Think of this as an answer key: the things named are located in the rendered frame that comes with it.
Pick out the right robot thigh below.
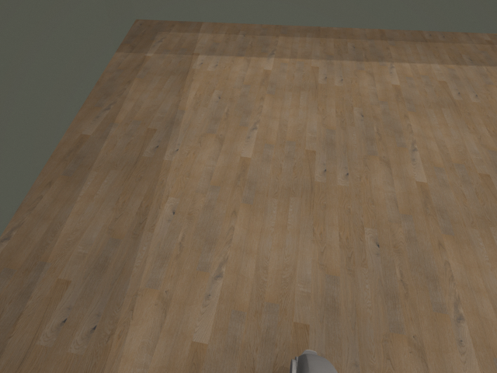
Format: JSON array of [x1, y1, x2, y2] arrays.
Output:
[[290, 354, 338, 373]]

